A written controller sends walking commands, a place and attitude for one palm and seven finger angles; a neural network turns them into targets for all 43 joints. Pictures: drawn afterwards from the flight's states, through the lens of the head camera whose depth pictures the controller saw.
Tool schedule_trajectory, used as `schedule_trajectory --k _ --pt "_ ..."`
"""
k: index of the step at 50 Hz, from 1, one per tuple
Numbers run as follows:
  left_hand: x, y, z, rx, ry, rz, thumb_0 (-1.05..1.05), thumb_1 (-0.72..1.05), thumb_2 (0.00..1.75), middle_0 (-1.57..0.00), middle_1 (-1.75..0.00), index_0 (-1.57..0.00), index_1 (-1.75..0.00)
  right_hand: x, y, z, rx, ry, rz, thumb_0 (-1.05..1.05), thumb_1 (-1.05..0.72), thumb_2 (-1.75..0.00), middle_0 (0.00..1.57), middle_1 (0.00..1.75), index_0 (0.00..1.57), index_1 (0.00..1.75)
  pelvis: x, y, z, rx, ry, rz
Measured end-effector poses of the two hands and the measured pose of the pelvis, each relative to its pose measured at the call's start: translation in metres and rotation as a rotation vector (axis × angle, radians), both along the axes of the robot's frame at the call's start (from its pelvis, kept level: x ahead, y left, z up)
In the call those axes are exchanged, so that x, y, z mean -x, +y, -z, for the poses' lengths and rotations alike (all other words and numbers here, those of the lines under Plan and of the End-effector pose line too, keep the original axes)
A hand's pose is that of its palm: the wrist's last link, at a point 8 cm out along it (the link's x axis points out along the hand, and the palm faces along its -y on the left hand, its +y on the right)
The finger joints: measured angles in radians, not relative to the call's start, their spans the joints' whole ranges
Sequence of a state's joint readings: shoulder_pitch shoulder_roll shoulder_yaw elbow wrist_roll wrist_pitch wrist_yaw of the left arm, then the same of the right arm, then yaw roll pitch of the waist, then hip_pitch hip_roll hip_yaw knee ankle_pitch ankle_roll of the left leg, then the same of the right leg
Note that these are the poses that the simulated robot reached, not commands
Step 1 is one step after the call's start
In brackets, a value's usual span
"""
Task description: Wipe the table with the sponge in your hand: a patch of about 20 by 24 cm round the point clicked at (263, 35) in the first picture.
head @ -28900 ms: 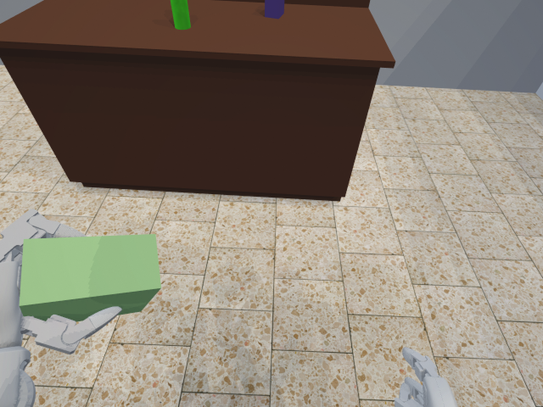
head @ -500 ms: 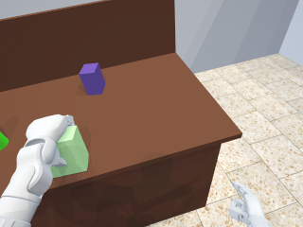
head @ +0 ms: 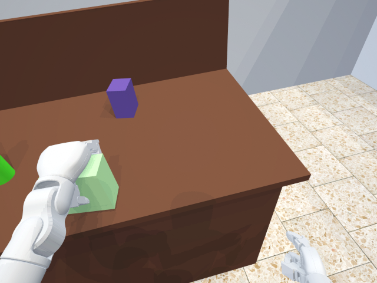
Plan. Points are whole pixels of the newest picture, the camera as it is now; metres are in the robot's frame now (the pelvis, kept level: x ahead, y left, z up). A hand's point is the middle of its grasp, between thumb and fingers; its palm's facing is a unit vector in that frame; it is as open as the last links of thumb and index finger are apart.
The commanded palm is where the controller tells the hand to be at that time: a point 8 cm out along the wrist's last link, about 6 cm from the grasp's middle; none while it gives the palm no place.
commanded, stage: lower the sponge onto the table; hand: left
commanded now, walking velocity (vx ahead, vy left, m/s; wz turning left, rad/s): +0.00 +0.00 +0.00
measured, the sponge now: (86, 190) +0.27 +0.28 +0.07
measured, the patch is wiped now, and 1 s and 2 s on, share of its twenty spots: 0.05 0.10 0.40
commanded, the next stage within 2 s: wipe forward along the first lane in 0.28 s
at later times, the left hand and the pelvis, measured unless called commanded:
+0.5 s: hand (82, 174) +0.28 +0.28 +0.11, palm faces +0.00 -0.05 -1.00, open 10.2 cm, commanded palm +0.26 +0.28 +0.16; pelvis +0.00 -0.01 +0.00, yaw +0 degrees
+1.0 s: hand (86, 158) +0.32 +0.30 +0.11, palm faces -0.08 -0.01 -1.00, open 10.2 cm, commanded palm +0.31 +0.30 +0.14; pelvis -0.01 -0.03 -0.01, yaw +0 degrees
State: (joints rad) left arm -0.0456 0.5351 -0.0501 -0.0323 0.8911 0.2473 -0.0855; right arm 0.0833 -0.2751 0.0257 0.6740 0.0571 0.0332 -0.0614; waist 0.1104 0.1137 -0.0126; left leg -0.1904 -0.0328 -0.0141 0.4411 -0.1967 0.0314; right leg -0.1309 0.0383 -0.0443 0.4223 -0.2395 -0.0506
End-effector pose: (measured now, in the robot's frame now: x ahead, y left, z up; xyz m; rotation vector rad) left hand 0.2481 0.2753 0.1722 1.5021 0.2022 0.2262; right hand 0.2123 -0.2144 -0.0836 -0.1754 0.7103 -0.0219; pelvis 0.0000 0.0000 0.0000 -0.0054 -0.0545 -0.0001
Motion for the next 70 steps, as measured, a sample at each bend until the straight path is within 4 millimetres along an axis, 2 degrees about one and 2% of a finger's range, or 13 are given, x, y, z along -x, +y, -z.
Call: schedule_trajectory --k 8,14,25,33,42,54,70 --pt "-0.005 0.008 0.009 0.005 0.001 -0.094 -0.01 -0.51 1.03 -0.71 -1.33 -0.74 -1.33 -0.006 0.012 0.000 -0.029 0.010 -0.025 0.01 -0.90 -0.89 0.20 0.30 0.20 0.30 0.003 0.000 -0.001 -0.002 0.008 0.001" --pt "-0.007 0.003 0.008 -0.006 0.009 -0.087 -0.01 -0.51 1.03 -0.71 -1.33 -0.74 -1.33 -0.005 0.012 0.001 -0.035 0.008 -0.025 0.01 -0.90 -0.89 0.20 0.30 0.20 0.30 0.002 -0.001 -0.001 -0.002 0.011 -0.001" --pt "-0.011 0.002 0.010 -0.009 0.028 -0.091 -0.01 -0.51 1.03 -0.71 -1.33 -0.73 -1.33 0.005 -0.006 0.008 -0.014 0.047 0.002 0.01 -0.90 -0.89 0.20 0.30 0.20 0.30 0.000 -0.007 0.000 -0.004 0.014 -0.003" --pt "-0.026 0.003 0.009 -0.032 0.050 -0.101 0.00 -0.52 1.03 -0.72 -1.32 -0.74 -1.32 0.018 -0.026 0.014 0.008 0.080 0.042 0.01 -0.90 -0.89 0.20 0.30 0.20 0.30 0.003 -0.015 0.001 -0.004 0.026 -0.007" --pt "-0.044 0.007 0.008 -0.041 0.084 -0.104 0.00 -0.53 1.03 -0.73 -1.30 -0.76 -1.31 0.044 -0.048 0.024 0.026 0.134 0.094 0.01 -0.90 -0.89 0.20 0.30 0.20 0.30 0.007 -0.024 0.003 -0.006 0.047 -0.002" --pt "-0.067 0.016 0.009 -0.058 0.126 -0.098 0.01 -0.54 1.04 -0.74 -1.30 -0.76 -1.31 0.094 -0.079 0.039 0.059 0.235 0.179 0.01 -0.90 -0.89 0.20 0.30 0.20 0.30 0.015 -0.031 0.008 -0.004 0.084 0.009" --pt "-0.100 0.026 0.006 -0.101 0.141 -0.105 0.02 -0.54 1.04 -0.75 -1.29 -0.77 -1.30 0.147 -0.089 0.055 0.059 0.342 0.256 0.01 -0.90 -0.89 0.20 0.30 0.20 0.30 0.024 -0.033 0.014 0.000 0.149 0.025"
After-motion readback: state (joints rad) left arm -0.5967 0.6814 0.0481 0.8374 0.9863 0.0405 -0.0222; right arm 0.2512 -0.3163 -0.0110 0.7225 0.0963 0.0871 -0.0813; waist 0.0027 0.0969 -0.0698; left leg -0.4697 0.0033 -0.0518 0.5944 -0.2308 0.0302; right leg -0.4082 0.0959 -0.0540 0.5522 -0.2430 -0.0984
